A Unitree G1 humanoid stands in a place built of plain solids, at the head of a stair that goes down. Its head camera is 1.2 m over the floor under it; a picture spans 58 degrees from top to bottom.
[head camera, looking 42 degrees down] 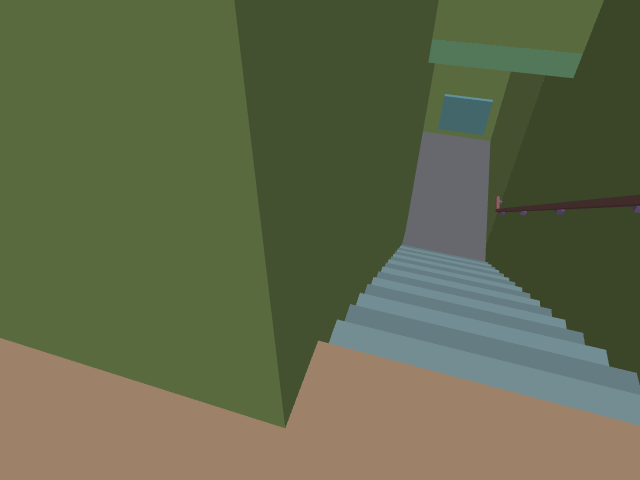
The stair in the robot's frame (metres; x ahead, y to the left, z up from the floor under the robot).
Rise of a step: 0.19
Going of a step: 0.24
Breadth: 1.20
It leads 17 degrees to the right of straight ahead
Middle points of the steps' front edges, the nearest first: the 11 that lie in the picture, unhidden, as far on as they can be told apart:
0.66 -0.57 0.00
0.89 -0.64 -0.19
1.12 -0.71 -0.38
1.36 -0.79 -0.57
1.59 -0.86 -0.75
1.83 -0.93 -0.94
2.06 -1.01 -1.13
2.29 -1.08 -1.32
2.53 -1.15 -1.51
2.76 -1.23 -1.69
3.00 -1.30 -1.88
